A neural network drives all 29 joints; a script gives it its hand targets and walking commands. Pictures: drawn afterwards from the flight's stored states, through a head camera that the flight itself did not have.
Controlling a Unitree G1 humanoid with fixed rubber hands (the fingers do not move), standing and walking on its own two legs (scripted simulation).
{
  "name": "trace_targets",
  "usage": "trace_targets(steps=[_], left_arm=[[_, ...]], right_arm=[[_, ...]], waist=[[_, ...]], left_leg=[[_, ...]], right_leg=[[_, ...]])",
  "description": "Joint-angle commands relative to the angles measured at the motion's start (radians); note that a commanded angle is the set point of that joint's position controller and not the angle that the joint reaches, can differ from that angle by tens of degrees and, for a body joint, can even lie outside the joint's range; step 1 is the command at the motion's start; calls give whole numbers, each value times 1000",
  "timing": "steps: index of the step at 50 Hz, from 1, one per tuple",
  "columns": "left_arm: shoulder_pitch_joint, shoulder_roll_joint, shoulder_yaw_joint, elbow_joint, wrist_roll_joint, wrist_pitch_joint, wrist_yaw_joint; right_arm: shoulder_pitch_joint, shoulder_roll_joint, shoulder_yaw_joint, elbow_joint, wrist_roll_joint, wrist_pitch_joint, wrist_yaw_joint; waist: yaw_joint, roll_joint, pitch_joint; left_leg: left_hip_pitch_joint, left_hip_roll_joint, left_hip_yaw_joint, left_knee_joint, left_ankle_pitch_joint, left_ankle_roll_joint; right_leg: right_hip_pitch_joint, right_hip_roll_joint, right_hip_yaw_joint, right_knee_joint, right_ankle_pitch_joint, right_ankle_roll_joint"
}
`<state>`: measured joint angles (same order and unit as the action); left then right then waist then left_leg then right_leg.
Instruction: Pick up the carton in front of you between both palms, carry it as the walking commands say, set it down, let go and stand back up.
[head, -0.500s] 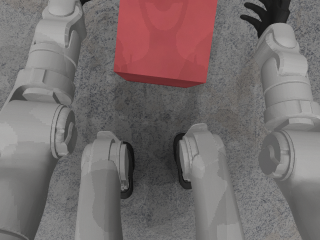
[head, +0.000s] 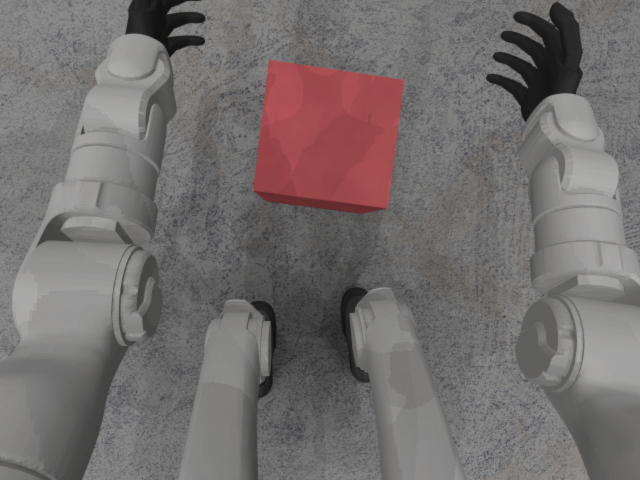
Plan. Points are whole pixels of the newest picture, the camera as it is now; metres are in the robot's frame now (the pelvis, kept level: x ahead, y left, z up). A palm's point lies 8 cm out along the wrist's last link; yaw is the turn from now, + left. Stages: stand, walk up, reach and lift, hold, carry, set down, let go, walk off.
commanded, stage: set down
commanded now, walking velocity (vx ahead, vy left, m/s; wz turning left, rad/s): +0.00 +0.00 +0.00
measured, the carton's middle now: (323, 150) +0.51 -0.05 -0.43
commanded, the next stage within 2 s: let go in 0.18 s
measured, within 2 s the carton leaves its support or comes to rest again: neither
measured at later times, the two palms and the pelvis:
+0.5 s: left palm (59, 99) +0.47 +0.17 +0.01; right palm out of the picture +0.44 -0.25 +0.02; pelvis +0.04 -0.01 +0.13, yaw +1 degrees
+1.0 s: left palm out of the picture +0.32 +0.22 +0.12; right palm out of the picture +0.28 -0.24 +0.14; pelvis +0.10 +0.00 +0.21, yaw +0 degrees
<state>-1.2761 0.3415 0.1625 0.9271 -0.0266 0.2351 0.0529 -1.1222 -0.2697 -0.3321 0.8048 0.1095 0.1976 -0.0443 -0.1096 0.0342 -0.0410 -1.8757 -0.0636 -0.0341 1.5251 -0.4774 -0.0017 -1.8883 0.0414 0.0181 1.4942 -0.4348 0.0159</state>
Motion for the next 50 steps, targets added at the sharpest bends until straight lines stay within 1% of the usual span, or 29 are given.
trace_targets(steps=[1, 6, 8, 11, 13, 17, 19, 21, 24, 27, 32, 35, 38, 42, 45, 50], left_arm=[[-249, 86, 25, -98, 14, -30, -9], [-216, 72, 46, -91, 35, -47, -20], [-205, 61, 55, -73, 44, -54, -25], [-156, 40, 78, -69, 78, -63, -26], [-96, 14, 93, -87, 107, -65, -18], [85, -56, 110, -180, 157, -67, 18], [194, -89, 106, -249, 161, -70, 37], [292, -109, 90, -323, 156, -80, 47], [408, -117, 66, -412, 138, -101, 46], [526, -113, 44, -449, 121, -128, 29], [749, -115, 23, -423, 106, -172, 2], [883, -112, 12, -405, 98, -197, -11], [1002, -104, 2, -409, 93, -220, -23], [1139, -92, -16, -443, 81, -245, -38], [1231, -84, -34, -476, 69, -257, -49], [1351, -79, -68, -520, 54, -255, -65]], right_arm=[[-188, -126, -22, -103, -17, -29, 10], [-164, -112, -41, -104, -48, -47, 22], [-156, -100, -51, -87, -62, -53, 27], [-116, -83, -57, -78, -92, -63, 41], [-62, -80, -58, -84, -118, -68, 55], [99, -85, -44, -135, -175, -79, 95], [192, -92, -22, -176, -193, -85, 114], [274, -100, -1, -218, -201, -92, 127], [381, -98, 38, -265, -187, -107, 142], [499, -74, 80, -284, -158, -123, 153], [707, -30, 135, -287, -117, -159, 154], [828, -18, 162, -298, -104, -184, 144], [946, -16, 186, -324, -99, -204, 133], [1091, -18, 215, -377, -94, -221, 121], [1189, -17, 238, -415, -88, -227, 117], [1275, -29, 263, -440, -79, -220, 117]], waist=[[-38, 71, -1072], [-38, 57, -1044], [-37, 53, -999], [-23, 54, -984], [-14, 57, -1009], [-1, 50, -1058], [2, 30, -1058], [-1, 8, -1023], [0, -15, -928], [11, -21, -825], [33, -32, -704], [43, -47, -650], [49, -60, -581], [55, -65, -470], [60, -55, -383], [79, 3, -212]], left_leg=[[667, -33, 42, -188, 337, -18], [735, -26, 29, -303, 358, -23], [743, -23, 24, -345, 354, -25], [793, -19, 21, -405, 370, -29], [856, -17, 19, -444, 407, -33], [996, -15, 11, -522, 505, -39], [1038, -15, 11, -562, 528, -40], [1041, -15, 13, -604, 520, -40], [1027, -12, 19, -666, 480, -39], [1023, -9, 26, -719, 437, -37], [1052, -5, 24, -791, 421, -31], [1085, -3, 19, -831, 433, -24], [1149, 1, 14, -877, 437, -18], [1294, 9, 7, -942, 450, -13], [1433, 16, 3, -996, 473, -10], [1636, 31, -4, -1087, 500, -18]], right_leg=[[610, 27, -88, -184, 417, 39], [697, 21, -80, -294, 437, 38], [711, 17, -77, -334, 430, 38], [752, 14, -74, -391, 430, 35], [799, 15, -74, -427, 453, 30], [917, 16, -71, -495, 522, 18], [1000, 15, -64, -529, 555, 12], [1092, 12, -53, -562, 582, 6], [1217, 2, -29, -614, 598, -1], [1323, -10, -3, -663, 607, -2], [1462, -26, 33, -726, 665, 3], [1544, -32, 50, -760, 718, 7], [1610, -35, 55, -802, 738, 10], [1655, -32, 48, -873, 705, 11], [1675, -24, 36, -934, 659, 14], [1680, -5, 7, -1035, 522, 9]])
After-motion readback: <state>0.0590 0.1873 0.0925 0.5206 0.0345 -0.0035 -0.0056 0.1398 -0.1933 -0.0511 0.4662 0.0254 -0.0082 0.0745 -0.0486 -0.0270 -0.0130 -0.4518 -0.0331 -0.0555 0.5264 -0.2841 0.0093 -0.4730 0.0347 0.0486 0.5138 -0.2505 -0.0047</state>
